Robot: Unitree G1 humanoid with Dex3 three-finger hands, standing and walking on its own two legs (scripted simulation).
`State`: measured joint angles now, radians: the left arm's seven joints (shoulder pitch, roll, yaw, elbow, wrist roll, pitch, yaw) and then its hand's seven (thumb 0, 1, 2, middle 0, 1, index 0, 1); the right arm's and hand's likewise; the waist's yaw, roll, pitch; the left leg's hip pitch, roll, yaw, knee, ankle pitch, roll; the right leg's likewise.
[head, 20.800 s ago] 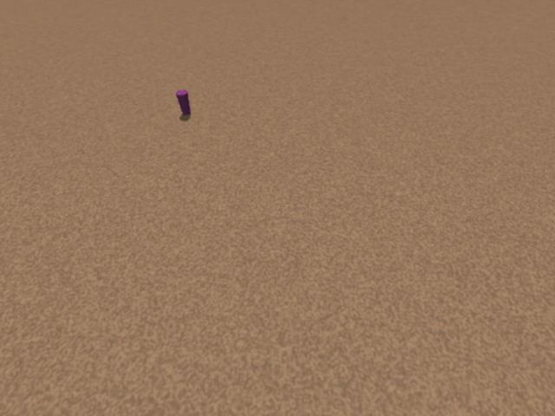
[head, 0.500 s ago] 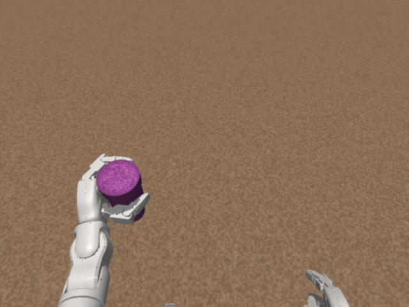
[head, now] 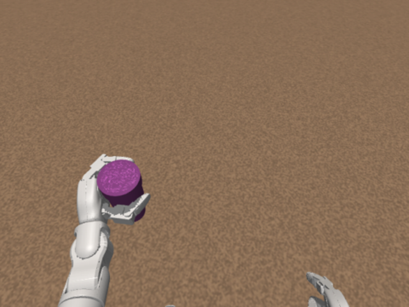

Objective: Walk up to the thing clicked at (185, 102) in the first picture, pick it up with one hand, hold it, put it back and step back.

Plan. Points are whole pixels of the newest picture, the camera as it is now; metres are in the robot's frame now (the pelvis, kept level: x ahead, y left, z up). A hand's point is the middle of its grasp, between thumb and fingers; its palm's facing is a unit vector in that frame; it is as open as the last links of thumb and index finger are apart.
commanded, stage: hold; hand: left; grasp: from the side
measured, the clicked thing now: (127, 196) +0.33 +0.17 +0.03
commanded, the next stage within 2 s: crouch in 0.32 s
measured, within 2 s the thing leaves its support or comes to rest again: neither
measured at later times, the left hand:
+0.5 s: hand (126, 194) +0.32 +0.17 +0.06, palm faces +0.20 -0.98 +0.00, open 9.7 cm
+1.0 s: hand (136, 219) +0.34 +0.19 -0.11, palm faces +0.26 -0.97 -0.01, open 9.7 cm
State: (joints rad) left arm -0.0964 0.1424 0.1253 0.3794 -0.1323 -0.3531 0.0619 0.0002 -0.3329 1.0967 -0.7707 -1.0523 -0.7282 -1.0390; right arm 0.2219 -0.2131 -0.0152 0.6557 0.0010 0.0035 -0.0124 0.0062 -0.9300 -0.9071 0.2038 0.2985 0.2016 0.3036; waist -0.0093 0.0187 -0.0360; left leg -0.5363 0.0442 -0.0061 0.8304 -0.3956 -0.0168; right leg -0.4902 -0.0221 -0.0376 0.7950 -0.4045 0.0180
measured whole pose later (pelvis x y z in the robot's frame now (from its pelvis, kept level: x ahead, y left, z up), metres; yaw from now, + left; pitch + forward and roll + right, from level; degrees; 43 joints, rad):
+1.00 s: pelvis -0.04 -0.01 -0.11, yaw -1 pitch +24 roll -2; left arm -0.33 0.20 0.27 0.80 -0.12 -0.72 0.03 0.00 -0.34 1.10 -0.78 -1.05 -0.73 -1.03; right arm 0.18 -0.25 -0.04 0.66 -0.05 -0.03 0.05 0.00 -0.90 -0.90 0.20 0.30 0.20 0.30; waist -0.05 0.00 -0.16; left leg -1.27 0.05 -0.04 1.41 -0.56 -0.03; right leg -1.22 -0.02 -0.05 1.39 -0.58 0.00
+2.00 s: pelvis -0.09 +0.00 -0.41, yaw -8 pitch +28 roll -7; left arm -0.65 0.49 0.59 1.10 -0.11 -0.80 -0.12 0.00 -0.34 1.11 -0.78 -1.05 -0.74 -1.03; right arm 0.04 -0.29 0.11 0.72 -0.15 0.04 0.09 0.00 -0.92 -0.91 0.21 0.30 0.20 0.30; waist -0.13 -0.05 -0.02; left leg -2.25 0.04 -0.18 2.43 -0.67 -0.04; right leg -2.17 0.01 -0.09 2.36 -0.68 0.02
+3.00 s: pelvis -0.09 +0.01 -0.45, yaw -13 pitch +18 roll -13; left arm -0.63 0.72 0.66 1.27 -0.13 -0.96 -0.09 0.00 -0.34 1.11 -0.78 -1.04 -0.74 -1.02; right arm -0.10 -0.36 0.35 0.62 -0.28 0.05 0.13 0.00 -0.93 -0.90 0.21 0.30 0.21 0.30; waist -0.21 -0.19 0.22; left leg -2.27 0.03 -0.32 2.63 -0.70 -0.04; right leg -2.14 0.06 -0.19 2.46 -0.66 0.05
